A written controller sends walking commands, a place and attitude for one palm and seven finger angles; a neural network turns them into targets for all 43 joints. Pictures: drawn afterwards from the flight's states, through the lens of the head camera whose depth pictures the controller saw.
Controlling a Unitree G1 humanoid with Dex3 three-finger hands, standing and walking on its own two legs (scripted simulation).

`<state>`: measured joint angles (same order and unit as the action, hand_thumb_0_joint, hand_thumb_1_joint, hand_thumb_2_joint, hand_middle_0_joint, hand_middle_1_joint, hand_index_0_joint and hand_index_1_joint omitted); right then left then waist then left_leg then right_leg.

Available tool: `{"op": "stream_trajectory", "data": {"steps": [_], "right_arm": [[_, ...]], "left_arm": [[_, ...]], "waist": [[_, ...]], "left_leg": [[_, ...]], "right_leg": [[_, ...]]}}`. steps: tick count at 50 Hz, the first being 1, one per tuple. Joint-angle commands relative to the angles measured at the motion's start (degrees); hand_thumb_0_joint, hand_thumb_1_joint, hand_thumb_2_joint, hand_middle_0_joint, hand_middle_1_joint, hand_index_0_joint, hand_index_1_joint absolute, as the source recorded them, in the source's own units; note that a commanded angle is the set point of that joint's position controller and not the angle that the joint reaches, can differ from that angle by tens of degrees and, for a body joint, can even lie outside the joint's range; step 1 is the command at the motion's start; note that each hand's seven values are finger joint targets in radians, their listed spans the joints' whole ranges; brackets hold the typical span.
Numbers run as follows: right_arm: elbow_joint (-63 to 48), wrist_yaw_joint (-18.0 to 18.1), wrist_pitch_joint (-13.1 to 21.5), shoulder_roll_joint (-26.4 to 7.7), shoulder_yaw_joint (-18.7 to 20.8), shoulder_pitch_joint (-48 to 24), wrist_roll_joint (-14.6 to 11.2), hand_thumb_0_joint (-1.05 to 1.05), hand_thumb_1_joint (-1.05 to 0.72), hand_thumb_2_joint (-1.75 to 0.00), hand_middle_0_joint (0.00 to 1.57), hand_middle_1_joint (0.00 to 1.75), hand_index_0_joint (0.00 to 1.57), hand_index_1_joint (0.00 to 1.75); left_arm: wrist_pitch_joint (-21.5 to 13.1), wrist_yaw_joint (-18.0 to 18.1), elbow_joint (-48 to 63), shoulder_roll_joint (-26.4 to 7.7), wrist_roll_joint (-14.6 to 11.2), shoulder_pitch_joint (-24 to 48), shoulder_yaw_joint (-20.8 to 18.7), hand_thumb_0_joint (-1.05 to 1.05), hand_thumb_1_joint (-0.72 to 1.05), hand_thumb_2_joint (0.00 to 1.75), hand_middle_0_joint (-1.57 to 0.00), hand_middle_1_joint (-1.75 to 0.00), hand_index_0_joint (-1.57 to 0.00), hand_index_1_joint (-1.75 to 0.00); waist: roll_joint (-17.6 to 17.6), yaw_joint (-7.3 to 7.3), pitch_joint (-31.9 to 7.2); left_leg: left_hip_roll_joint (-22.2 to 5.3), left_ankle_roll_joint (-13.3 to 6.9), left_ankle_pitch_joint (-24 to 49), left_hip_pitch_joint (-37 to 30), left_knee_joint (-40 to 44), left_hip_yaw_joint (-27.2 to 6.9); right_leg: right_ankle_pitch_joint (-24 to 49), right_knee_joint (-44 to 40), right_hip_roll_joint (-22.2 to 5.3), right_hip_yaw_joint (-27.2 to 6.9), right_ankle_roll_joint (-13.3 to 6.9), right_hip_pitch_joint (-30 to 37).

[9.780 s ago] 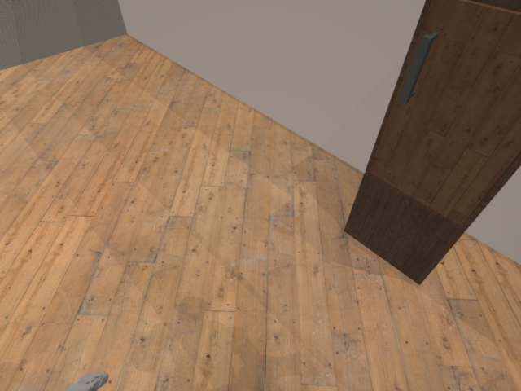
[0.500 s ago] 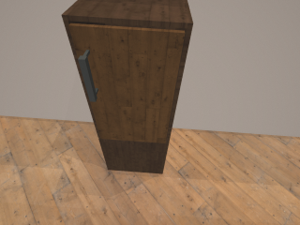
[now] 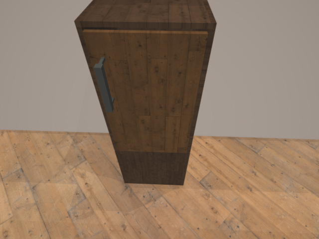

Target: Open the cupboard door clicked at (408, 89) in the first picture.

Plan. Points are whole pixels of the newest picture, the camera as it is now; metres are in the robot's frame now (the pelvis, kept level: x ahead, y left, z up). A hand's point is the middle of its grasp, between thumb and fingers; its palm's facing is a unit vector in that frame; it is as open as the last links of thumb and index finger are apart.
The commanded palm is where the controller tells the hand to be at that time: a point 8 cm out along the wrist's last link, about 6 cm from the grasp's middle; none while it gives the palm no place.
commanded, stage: look again from close up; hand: left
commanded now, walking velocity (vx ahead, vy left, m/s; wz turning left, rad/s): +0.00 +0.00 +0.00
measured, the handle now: (106, 86) +0.55 +0.21 +0.09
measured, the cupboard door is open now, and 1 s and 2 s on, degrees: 0 0 0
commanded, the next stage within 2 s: raise the hand with hooked fingers in 0.16 s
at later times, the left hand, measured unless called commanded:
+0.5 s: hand (91, 195) +0.22 +0.18 +0.02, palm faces +0.22 -0.97 -0.13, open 7.6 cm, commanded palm +0.12 +0.23 -0.04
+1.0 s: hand (93, 205) +0.20 +0.17 +0.00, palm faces -0.12 -0.99 -0.07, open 10.5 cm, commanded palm +0.16 +0.25 +0.02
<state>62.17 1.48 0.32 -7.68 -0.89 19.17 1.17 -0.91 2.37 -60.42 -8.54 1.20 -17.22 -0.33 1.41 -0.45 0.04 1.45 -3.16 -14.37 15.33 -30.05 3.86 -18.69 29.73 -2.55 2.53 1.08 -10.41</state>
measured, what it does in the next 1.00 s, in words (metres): lowers itself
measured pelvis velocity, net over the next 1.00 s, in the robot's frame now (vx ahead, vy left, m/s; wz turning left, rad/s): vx -0.03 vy -0.05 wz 0.04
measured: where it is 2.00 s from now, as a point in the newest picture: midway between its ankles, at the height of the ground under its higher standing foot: outside the picture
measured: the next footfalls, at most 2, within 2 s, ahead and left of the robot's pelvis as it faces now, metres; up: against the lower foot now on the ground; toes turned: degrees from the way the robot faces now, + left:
none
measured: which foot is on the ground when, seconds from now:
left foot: down 0.00-1.00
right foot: down 0.00-1.00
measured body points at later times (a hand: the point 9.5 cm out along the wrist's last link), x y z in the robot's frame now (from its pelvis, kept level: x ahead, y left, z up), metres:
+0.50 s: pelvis +0.00 -0.01 -0.01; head +0.00 -0.03 +0.44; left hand +0.20 +0.23 +0.03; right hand +0.14 -0.26 -0.11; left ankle +0.02 +0.08 -0.73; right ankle -0.03 -0.13 -0.73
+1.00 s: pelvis -0.03 -0.05 -0.06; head +0.01 -0.06 +0.39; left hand +0.20 +0.23 +0.01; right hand +0.15 -0.28 -0.15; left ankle +0.02 +0.08 -0.73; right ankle -0.03 -0.13 -0.73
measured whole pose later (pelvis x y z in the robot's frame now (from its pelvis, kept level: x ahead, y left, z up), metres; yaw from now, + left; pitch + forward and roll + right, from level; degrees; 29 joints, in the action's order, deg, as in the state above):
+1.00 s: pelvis -0.03 -0.05 -0.06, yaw +2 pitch +9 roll -2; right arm 35.1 5.9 12.9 -12.7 -2.9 12.1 -2.8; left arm -16.0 -29.7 -9.5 -20.8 -20.7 -11.9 -16.5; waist 2.8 -0.4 -4.4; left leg -3.0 1.4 -23.2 44.3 -58.4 -2.3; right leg -29.1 57.1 1.8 7.1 -3.3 -37.5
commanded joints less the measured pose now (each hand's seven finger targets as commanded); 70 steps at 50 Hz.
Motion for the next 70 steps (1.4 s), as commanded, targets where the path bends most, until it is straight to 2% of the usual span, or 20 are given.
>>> {"op": "stream_trajectory", "data": {"steps": [1, 13, 14, 15, 16, 17, 21, 24, 26, 28, 31, 35, 39, 43, 49, 53, 57, 61, 66, 70], "right_arm": [[-2.53, -0.05, 1.88, -5.78, 1.29, 1.77, -0.31, 0.00, -0.90, -0.90, 0.20, 0.30, 0.20, 0.30], [-5.10, -0.23, 1.67, -9.44, 1.29, -3.79, -1.10, 0.00, -0.90, -0.90, 0.20, 0.30, 0.20, 0.30], [-25.61, 1.65, 10.01, -18.45, 4.01, -2.34, -3.69, 0.00, -0.90, -0.90, 0.20, 0.30, 0.20, 0.30], [-21.61, 3.38, 15.87, -12.52, 0.74, -6.77, -3.53, 0.00, -0.90, -0.90, 0.20, 0.30, 0.20, 0.30], [-17.82, 3.84, 17.88, -11.51, 1.60, -6.82, -3.68, 0.00, -0.90, -0.90, 0.20, 0.30, 0.20, 0.30], [-17.05, 3.03, 17.60, -9.63, 1.90, -5.11, -4.09, 0.00, -0.90, -0.90, 0.20, 0.30, 0.20, 0.30], [-25.95, 2.88, 18.95, -13.83, 3.88, -6.77, -2.59, 0.00, -0.90, -0.90, 0.20, 0.30, 0.20, 0.30], [-28.56, 1.44, 17.26, -13.43, 5.81, -9.58, -1.36, 0.00, -0.90, -0.90, 0.20, 0.30, 0.20, 0.30], [-31.56, -0.11, 16.30, -13.59, 6.95, -11.43, -2.03, 0.00, -0.90, -0.90, 0.20, 0.30, 0.20, 0.30], [-35.55, -0.73, 16.15, -14.46, 7.06, -13.33, -2.30, 0.00, -0.90, -0.90, 0.20, 0.30, 0.20, 0.30], [-40.09, -0.09, 14.92, -13.76, 6.91, -13.50, -2.53, 0.00, -0.90, -0.90, 0.20, 0.30, 0.20, 0.30], [-40.23, 1.68, 14.23, -11.03, 5.84, -10.10, -2.48, 0.00, -0.90, -0.90, 0.20, 0.30, 0.20, 0.30], [-35.82, 3.42, 15.86, -12.29, 4.64, -8.16, -2.50, 0.00, -0.90, -0.90, 0.20, 0.30, 0.20, 0.30], [-34.96, 4.92, 17.58, -15.08, 3.41, -8.71, -4.02, 0.00, -0.90, -0.90, 0.20, 0.30, 0.20, 0.30], [-38.38, 5.36, 15.94, -14.12, 2.51, -10.44, -4.28, 0.00, -0.90, -0.90, 0.20, 0.30, 0.20, 0.30], [-38.43, 3.98, 16.33, -12.14, 3.00, -9.30, -3.84, 0.00, -0.90, -0.90, 0.20, 0.30, 0.20, 0.30], [-37.09, 3.02, 16.99, -13.77, 3.68, -7.83, -3.89, 0.00, -0.90, -0.90, 0.20, 0.30, 0.20, 0.30], [-36.72, 3.80, 17.66, -16.13, 3.74, -5.88, -4.43, 0.00, -0.90, -0.90, 0.20, 0.30, 0.20, 0.30], [-36.40, 4.78, 18.49, -15.69, 3.00, -6.21, -4.16, 0.00, -0.90, -0.90, 0.20, 0.30, 0.20, 0.30], [-35.88, 4.38, 18.52, -15.06, 2.29, -7.04, -4.18, 0.00, -0.90, -0.90, 0.20, 0.30, 0.20, 0.30]], "left_arm": [[-0.37, 0.13, 0.91, -4.24, -0.19, -4.81, -0.28, 0.00, 0.90, 0.90, -0.20, -0.30, -0.20, -0.30], [-0.81, 2.04, -1.21, -6.36, 0.37, -5.70, 0.30, 0.00, 0.90, 0.90, -0.20, -0.30, -0.20, -0.30], [-12.38, 2.20, 90.70, -20.29, -10.53, 35.06, -8.38, 0.00, 0.88, 0.89, -0.20, -0.32, -0.20, -0.32], [-9.38, 4.16, 77.93, -16.26, -6.68, 9.70, -6.74, 0.00, 0.85, 0.88, -0.20, -0.33, -0.20, -0.33], [-6.47, 6.97, 74.03, -13.26, -6.86, 8.34, -4.38, 0.00, 0.83, 0.87, -0.21, -0.34, -0.21, -0.34], [-0.58, 6.81, 58.30, 1.55, -8.09, -9.89, 2.95, 0.00, 0.81, 0.86, -0.21, -0.36, -0.21, -0.36], [-8.65, 2.32, 62.22, -4.37, -9.46, -7.30, -3.54, 0.00, 0.71, 0.82, -0.21, -0.42, -0.21, -0.42], [-18.76, -6.75, 48.73, -0.56, -11.86, -19.30, -6.96, 0.00, 0.64, 0.79, -0.22, -0.47, -0.22, -0.47], [-25.51, -15.01, 46.81, -4.54, -14.57, -23.18, -12.63, 0.00, 0.60, 0.77, -0.22, -0.50, -0.22, -0.50], [-29.62, -23.15, 48.35, -9.95, -17.24, -19.40, -17.02, 0.00, 0.55, 0.75, -0.22, -0.53, -0.22, -0.53], [-28.10, -25.54, 61.45, -18.13, -18.84, -13.08, -23.80, 0.00, 0.48, 0.72, -0.23, -0.57, -0.23, -0.57], [-31.11, -21.94, 78.73, -17.23, -21.98, -1.08, -24.55, 0.00, 0.39, 0.68, -0.24, -0.63, -0.24, -0.63], [-35.73, -22.93, 77.24, -14.43, -21.70, 7.58, -17.33, 0.00, 0.29, 0.64, -0.24, -0.69, -0.24, -0.69], [-29.19, -30.46, 65.48, -18.05, -22.15, 9.71, -14.95, 0.00, 0.20, 0.60, -0.25, -0.75, -0.25, -0.75], [-13.58, -30.39, 60.00, -26.31, -26.25, 4.83, -29.59, 0.00, 0.06, 0.54, -0.26, -0.84, -0.26, -0.84], [-17.06, -23.78, 65.73, -23.04, -27.70, -0.09, -32.52, 0.00, -0.03, 0.50, -0.27, -0.90, -0.27, -0.90], [-19.45, -22.51, 64.32, -17.46, -23.58, 3.57, -23.18, 0.00, -0.13, 0.46, -0.27, -0.96, -0.27, -0.96], [-18.41, -25.52, 62.64, -20.55, -22.37, 9.16, -21.25, 0.00, -0.22, 0.42, -0.28, -1.02, -0.28, -1.02], [-19.51, -24.77, 70.48, -27.28, -23.08, 16.72, -27.38, 0.00, -0.34, 0.37, -0.29, -1.10, -0.29, -1.10], [-19.15, -22.68, 68.98, -24.79, -23.21, 16.27, -26.90, 0.00, -0.43, 0.33, -0.29, -1.15, -0.29, -1.15]], "waist": [[-1.80, 1.06, 3.70], [-3.69, 1.41, 5.98], [8.19, -6.36, -23.54], [16.44, 0.25, -23.86], [14.21, -1.26, -19.44], [9.30, -1.87, -8.75], [-5.23, -2.31, 0.04], [-22.50, 1.54, -1.43], [-17.21, 4.84, -3.92], [-7.39, 4.42, -8.73], [3.36, 5.65, -18.18], [7.82, 1.57, -21.66], [5.80, -4.11, -12.52], [-0.10, -4.83, -9.30], [-3.60, 2.89, -18.08], [-2.46, 4.72, -19.74], [-2.25, 0.74, -11.93], [-1.49, -0.75, -10.22], [5.43, 1.19, -18.25], [7.85, 1.40, -15.87]], "left_leg": [[-7.63, -1.10, 2.74, 1.61, 11.20, -10.01], [-8.15, 1.18, 16.60, 0.14, 1.03, -7.83], [-2.78, 3.00, 19.84, -19.40, 4.81, -7.15], [-6.46, 4.80, 24.64, -23.81, 7.30, -8.49], [-5.48, 6.37, 16.45, -16.78, 9.03, -8.59], [-5.46, 4.96, 11.93, -10.33, 10.36, -9.49], [-1.68, 2.31, 1.53, 3.97, -0.77, -7.51], [-1.82, 3.16, 5.41, 14.49, -10.18, -5.93], [-0.65, 4.02, 5.44, 18.80, -13.89, -4.19], [0.42, 4.09, 5.60, 20.23, -18.30, -2.76], [0.67, 2.89, 5.45, 19.90, -20.86, -1.27], [-1.00, 1.98, 5.11, 17.63, -24.22, -3.09], [-2.46, 1.43, -1.80, 22.16, -27.61, -5.13], [-2.47, 0.58, -6.97, 25.84, -27.09, -5.88], [-1.65, 1.19, -0.50, 22.54, -21.51, -6.10], [-1.77, 1.90, 5.52, 17.27, -17.43, -5.32], [-1.79, 1.44, 3.29, 14.75, -14.76, -4.81], [-1.84, 0.82, -0.65, 12.65, -12.60, -5.33], [-2.36, 1.16, 4.33, 3.70, -9.56, -6.57], [-2.84, 2.04, 5.60, 1.08, -7.09, -7.82]], "right_leg": [[4.46, -4.65, -2.10, -2.16, -2.96, -0.86], [12.13, -8.17, -3.98, -4.93, -2.26, -3.95], [17.61, -1.71, 1.65, 1.93, -2.99, -4.27], [5.92, 5.28, 2.10, 1.47, -3.64, -7.26], [0.57, 6.91, 2.41, 2.00, -3.00, -10.02], [-2.02, 7.23, 2.09, 2.36, -2.66, -13.88], [1.79, -0.28, 2.47, 3.33, -2.54, -14.89], [4.49, 9.65, 4.06, 5.16, -2.10, -23.36], [7.68, 14.18, 3.47, 3.58, -3.02, -22.99], [10.95, 17.44, 2.38, 1.20, -3.46, -22.01], [11.03, 18.47, 2.12, -2.58, -2.79, -19.35], [10.77, 16.70, 1.89, -6.60, -1.16, -20.58], [-0.04, 15.33, 2.79, -7.63, -1.25, -29.93], [-10.21, 10.13, 1.96, -11.07, -0.07, -29.59], [-0.74, 7.94, -0.93, -11.53, 2.01, -14.58], [11.30, 10.52, 0.67, -6.60, 1.42, -12.43], [6.96, 10.07, 2.89, -2.64, 0.43, -20.37], [-1.21, 7.86, 3.64, -1.81, -0.72, -22.38], [3.57, 9.01, 4.28, 0.63, -2.23, -17.66], [4.71, 8.50, 4.54, 2.18, -2.62, -17.32]]}}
